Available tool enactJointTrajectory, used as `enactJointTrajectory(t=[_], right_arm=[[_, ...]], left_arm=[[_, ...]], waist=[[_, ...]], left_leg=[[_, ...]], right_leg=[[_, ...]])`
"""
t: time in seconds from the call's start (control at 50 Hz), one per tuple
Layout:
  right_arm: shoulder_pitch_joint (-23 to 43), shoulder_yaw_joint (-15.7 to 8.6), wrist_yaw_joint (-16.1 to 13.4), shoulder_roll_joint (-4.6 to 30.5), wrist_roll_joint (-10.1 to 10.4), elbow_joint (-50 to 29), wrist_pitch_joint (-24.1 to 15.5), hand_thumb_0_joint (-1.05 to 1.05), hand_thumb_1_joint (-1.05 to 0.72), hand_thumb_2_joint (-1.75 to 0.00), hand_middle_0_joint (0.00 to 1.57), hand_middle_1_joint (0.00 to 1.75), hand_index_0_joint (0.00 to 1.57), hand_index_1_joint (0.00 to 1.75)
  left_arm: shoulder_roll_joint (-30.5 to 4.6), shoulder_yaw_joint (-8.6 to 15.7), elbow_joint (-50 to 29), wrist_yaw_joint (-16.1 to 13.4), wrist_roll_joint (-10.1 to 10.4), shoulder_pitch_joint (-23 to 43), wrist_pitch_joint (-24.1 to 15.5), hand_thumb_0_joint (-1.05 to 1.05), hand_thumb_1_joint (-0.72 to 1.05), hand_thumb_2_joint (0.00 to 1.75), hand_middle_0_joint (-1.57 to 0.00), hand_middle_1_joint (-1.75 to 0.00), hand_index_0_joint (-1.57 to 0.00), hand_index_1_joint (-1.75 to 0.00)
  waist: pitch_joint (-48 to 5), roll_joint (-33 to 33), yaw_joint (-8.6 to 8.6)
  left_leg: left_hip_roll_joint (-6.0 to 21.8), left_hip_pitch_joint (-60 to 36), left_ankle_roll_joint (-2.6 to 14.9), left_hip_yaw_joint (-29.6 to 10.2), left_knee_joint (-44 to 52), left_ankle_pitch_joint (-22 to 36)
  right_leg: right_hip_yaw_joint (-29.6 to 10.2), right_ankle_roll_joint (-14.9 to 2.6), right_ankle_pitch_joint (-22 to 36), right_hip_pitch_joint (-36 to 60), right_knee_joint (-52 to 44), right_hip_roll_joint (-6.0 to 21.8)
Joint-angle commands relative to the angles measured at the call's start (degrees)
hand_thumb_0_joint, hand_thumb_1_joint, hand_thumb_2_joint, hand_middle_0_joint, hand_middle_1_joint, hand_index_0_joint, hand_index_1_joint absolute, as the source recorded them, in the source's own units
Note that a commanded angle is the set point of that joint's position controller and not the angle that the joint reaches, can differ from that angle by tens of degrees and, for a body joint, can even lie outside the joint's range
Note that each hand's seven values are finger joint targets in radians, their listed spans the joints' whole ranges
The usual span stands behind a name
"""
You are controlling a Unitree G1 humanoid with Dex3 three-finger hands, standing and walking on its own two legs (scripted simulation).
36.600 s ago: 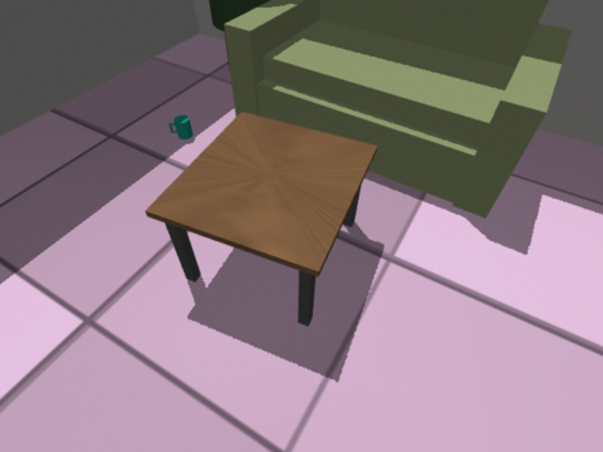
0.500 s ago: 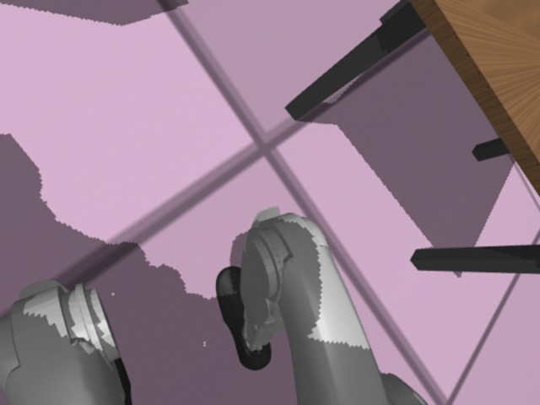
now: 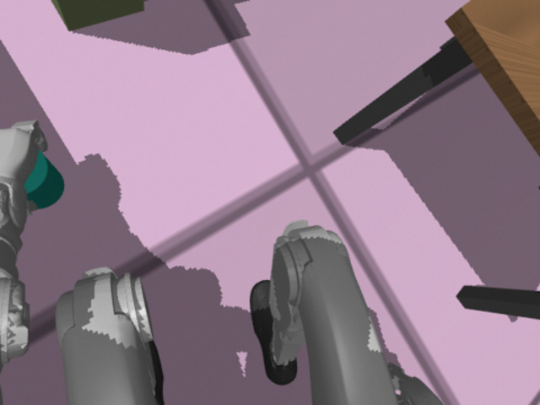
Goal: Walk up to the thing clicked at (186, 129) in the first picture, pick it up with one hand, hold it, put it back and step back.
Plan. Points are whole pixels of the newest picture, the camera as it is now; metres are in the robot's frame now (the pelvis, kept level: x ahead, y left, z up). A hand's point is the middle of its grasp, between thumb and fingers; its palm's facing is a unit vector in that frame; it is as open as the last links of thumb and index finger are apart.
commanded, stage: settle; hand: left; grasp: from above
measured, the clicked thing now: (20, 187) +0.46 +0.27 -0.25
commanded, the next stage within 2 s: lift in 0.34 s
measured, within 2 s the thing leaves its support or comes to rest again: neither
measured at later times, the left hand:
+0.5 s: hand out of the picture +0.45 +0.27 -0.14, palm faces -0.47 -0.05 -0.88, open 10.6 cm
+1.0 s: hand out of the picture +0.41 +0.27 -0.04, palm faces -0.48 -0.10 -0.87, open 10.5 cm
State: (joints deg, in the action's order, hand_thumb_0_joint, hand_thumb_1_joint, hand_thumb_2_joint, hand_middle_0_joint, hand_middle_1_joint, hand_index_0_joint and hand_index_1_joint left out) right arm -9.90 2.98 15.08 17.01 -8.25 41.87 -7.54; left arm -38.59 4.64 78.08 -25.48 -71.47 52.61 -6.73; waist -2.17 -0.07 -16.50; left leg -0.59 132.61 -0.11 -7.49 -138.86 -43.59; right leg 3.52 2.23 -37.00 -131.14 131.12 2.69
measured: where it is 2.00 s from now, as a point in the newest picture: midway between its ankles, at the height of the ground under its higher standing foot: (215, 378)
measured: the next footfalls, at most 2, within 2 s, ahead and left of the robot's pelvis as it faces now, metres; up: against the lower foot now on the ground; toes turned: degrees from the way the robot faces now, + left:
none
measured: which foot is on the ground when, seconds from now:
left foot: down 0.00-1.00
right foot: down 0.00-1.00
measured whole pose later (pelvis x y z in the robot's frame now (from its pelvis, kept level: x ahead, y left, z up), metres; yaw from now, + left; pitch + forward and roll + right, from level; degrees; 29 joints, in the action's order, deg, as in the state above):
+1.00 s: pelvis -0.01 +0.00 +0.11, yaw +4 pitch +36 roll -5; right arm -12.0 -0.5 4.1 15.8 -1.3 37.2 0.6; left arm -33.4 -1.1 54.3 -8.2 -60.9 38.0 -3.0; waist -9.1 2.2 -11.7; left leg -0.3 114.5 0.7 -3.6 -117.8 -39.8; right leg 1.4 2.3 -34.9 -113.9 112.6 3.4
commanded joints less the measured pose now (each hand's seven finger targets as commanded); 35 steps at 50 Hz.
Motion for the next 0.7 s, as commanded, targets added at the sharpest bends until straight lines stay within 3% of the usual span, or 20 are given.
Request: enactJointTrajectory(t=[0.0, 0.04, 0.06, 0.1, 0.2, 0.26, 0.36, 0.4, 0.42, 0.44, 0.46, 0.5, 0.56, 0.58, 0.62, 0.68], right_arm=[[-14.04, -5.95, -2.21, 15.24, 0.99, 0.98, 1.5, 0.0, -0.91, -0.9, 0.2, 0.3, 0.2, 0.3], [-13.82, -5.43, -2.79, 14.07, 0.93, 0.62, 1.87, 0.0, -0.91, -0.9, 0.2, 0.3, 0.2, 0.3], [-13.75, -5.47, -3.45, 14.47, 1.18, 0.64, 2.16, 0.0, -0.91, -0.9, 0.2, 0.3, 0.2, 0.3], [-13.24, -5.38, -4.07, 13.94, 1.26, -0.11, 2.47, 0.0, -0.91, -0.9, 0.2, 0.3, 0.2, 0.3], [-13.05, -5.19, -5.77, 13.42, 1.61, -1.2, 3.44, 0.0, -0.91, -0.9, 0.2, 0.3, 0.2, 0.3], [-13.36, -5.27, -6.62, 13.8, 1.73, -1.27, 3.79, 0.0, -0.91, -0.9, 0.2, 0.3, 0.2, 0.3], [-13.41, -5.46, -7.62, 13.41, 1.98, -1.89, 4.2, 0.0, -0.91, -0.9, 0.2, 0.3, 0.2, 0.3], [-13.4, -5.7, -8.09, 13.61, 2.19, -1.76, 4.43, 0.0, -0.91, -0.9, 0.2, 0.3, 0.2, 0.3], [-13.33, -5.85, -8.32, 13.43, 2.09, -1.68, 4.49, 0.0, -0.92, -0.91, 0.2, 0.3, 0.2, 0.3], [-13.51, -5.85, -8.46, 13.14, 2.17, -1.6, 4.49, 0.0, -0.89, -0.89, 0.2, 0.3, 0.2, 0.3], [-13.63, -6.06, -8.7, 13.39, 2.4, -1.71, 4.46, 0.0, -0.92, -0.91, 0.2, 0.3, 0.2, 0.3], [-13.76, -6.24, -9.0, 13.3, 2.76, -1.84, 4.56, 0.0, -0.91, -0.91, 0.2, 0.3, 0.2, 0.3], [-14.36, -6.58, -9.47, 13.31, 3.52, -1.82, 4.78, 0.0, -0.91, -0.91, 0.2, 0.3, 0.2, 0.3], [-14.06, -6.89, -9.72, 13.42, 4.01, -2.16, 5.06, 0.0, -0.91, -0.91, 0.2, 0.3, 0.2, 0.3], [-14.71, -6.86, -9.82, 13.54, 4.33, -2.3, 5.3, 0.0, -0.91, -0.91, 0.2, 0.3, 0.2, 0.3], [-14.66, -7.3, -10.15, 13.22, 5.11, -3.61, 5.91, 0.0, -0.91, -0.91, 0.2, 0.3, 0.2, 0.3]], left_arm=[[-14.91, 0.31, -10.89, -1.65, 2.09, 25.98, 1.43, 0.0, 0.5, 1.12, -0.89, -1.01, -0.9, -1.01], [-13.24, -0.95, -9.61, 0.3, 2.93, 26.12, 1.01, 0.0, 0.53, 1.15, -0.93, -1.02, -0.93, -1.02], [-14.87, -0.18, -10.2, 0.85, 2.93, 26.56, 0.85, 0.0, 0.56, 1.16, -0.95, -1.01, -0.94, -1.02], [-14.33, -0.76, -9.33, 2.45, 3.19, 25.3, 0.28, 0.0, 0.58, 1.14, -0.97, -1.0, -0.97, -1.0], [-14.26, -1.38, -10.0, 4.65, 3.02, 26.23, -1.66, 0.0, 0.65, 1.14, -1.02, -1.0, -1.02, -1.01], [-16.16, -0.3, -10.74, 4.81, 2.43, 27.21, -2.35, 0.0, 0.67, 1.14, -1.04, -0.99, -1.04, -1.0], [-15.36, -0.63, -12.34, 4.33, 2.04, 28.63, -2.8, 0.0, 0.69, 1.09, -1.04, -0.95, -1.05, -0.95], [-16.01, -0.51, -12.97, 3.97, 1.74, 29.73, -2.71, 0.0, 0.68, 1.14, -1.05, -0.94, -1.04, -0.96], [-15.74, -0.69, -13.76, 3.79, 1.82, 29.89, -2.72, 0.0, 0.61, 1.08, -1.02, -0.97, -1.01, -0.98], [-15.68, -0.64, -13.36, 3.68, 1.98, 28.98, -2.44, 0.0, 0.59, 1.07, -0.96, -0.89, -0.95, -0.9], [-17.34, 0.66, -13.48, 3.49, 2.15, 27.8, -1.88, 0.0, 0.55, 1.05, -0.98, -0.93, -0.97, -0.95], [-16.12, -0.02, -15.96, 3.95, 3.4, 28.88, -1.11, 0.0, 0.58, 1.08, -0.99, -0.92, -0.98, -0.93], [-15.07, -0.23, -15.88, 5.36, 5.0, 25.67, 0.56, 0.0, 0.59, 1.09, -1.01, -0.91, -0.99, -0.93], [-16.98, 0.25, -19.29, 5.81, 5.21, 27.13, 0.78, 0.0, 0.58, 1.1, -1.01, -0.89, -0.99, -0.92], [-15.16, -0.16, -18.43, 7.29, 5.94, 22.61, 1.49, 0.0, 0.59, 1.11, -1.02, -0.89, -1.0, -0.91], [-15.65, -0.25, -24.37, 8.84, 6.83, 20.73, 1.76, 0.0, 0.61, 1.13, -1.03, -0.89, -1.01, -0.92]], waist=[[-45.43, 21.86, -1.34], [-44.6, 19.31, -1.7], [-44.41, 18.68, -0.75], [-44.86, 17.83, -0.3], [-45.07, 15.65, -0.49], [-44.46, 17.13, 0.25], [-45.13, 20.31, 0.68], [-45.77, 20.44, 0.49], [-47.13, 20.71, 0.54], [-47.19, 20.15, 0.76], [-47.18, 20.12, 1.73], [-49.51, 21.0, 1.74], [-48.46, 20.22, 1.98], [-50.61, 21.66, 2.56], [-47.94, 21.05, 2.29], [-50.97, 20.06, 2.96]], left_leg=[[-0.82, -33.85, 1.07, 5.89, 17.06, 20.61], [-1.02, -31.33, 1.47, 6.29, 17.31, 19.51], [-1.14, -31.09, 1.6, 6.36, 17.67, 19.27], [-1.21, -30.6, 1.57, 6.72, 18.24, 18.65], [-1.39, -29.83, 1.73, 7.11, 19.03, 18.18], [-1.49, -30.64, 1.43, 7.12, 19.79, 17.73], [-1.36, -34.25, 0.92, 6.72, 22.4, 15.69], [-1.36, -34.83, 0.98, 6.7, 22.51, 15.07], [-1.34, -34.93, 1.02, 6.87, 22.67, 14.91], [-1.44, -34.63, 1.14, 7.06, 23.12, 14.28], [-1.4, -35.51, 1.18, 7.05, 23.47, 14.58], [-1.31, -36.98, 1.17, 6.87, 24.8, 13.69], [-1.21, -39.01, 1.0, 6.1, 26.57, 13.62], [-1.27, -39.7, 1.03, 6.24, 27.08, 13.71], [-1.38, -39.89, 0.88, 5.75, 28.15, 14.69], [-1.24, -42.63, 1.02, 5.9, 28.98, 16.46]], right_leg=[[4.32, -4.73, 18.29, 25.14, -12.76, -2.84], [3.83, -4.5, 17.33, 28.08, -13.57, -3.04], [3.74, -4.48, 16.93, 27.49, -14.47, -2.83], [3.35, -4.47, 16.12, 29.63, -14.91, -2.77], [2.72, -4.07, 16.25, 32.11, -16.18, -2.65], [2.8, -4.45, 15.06, 30.15, -16.27, -2.36], [3.38, -4.9, 12.51, 27.26, -16.23, -2.26], [3.27, -4.97, 11.96, 26.7, -16.48, -2.29], [3.14, -4.93, 11.86, 27.59, -16.56, -2.32], [2.99, -4.91, 11.33, 28.41, -16.83, -2.38], [2.94, -4.85, 11.48, 27.96, -17.2, -2.14], [2.89, -5.02, 10.83, 28.24, -17.72, -2.27], [2.99, -5.01, 10.92, 28.2, -18.65, -2.09], [2.73, -5.17, 10.87, 28.57, -18.95, -2.14], [2.64, -4.84, 11.76, 28.94, -19.7, -1.67], [2.13, -4.79, 13.14, 31.61, -21.28, -1.72]])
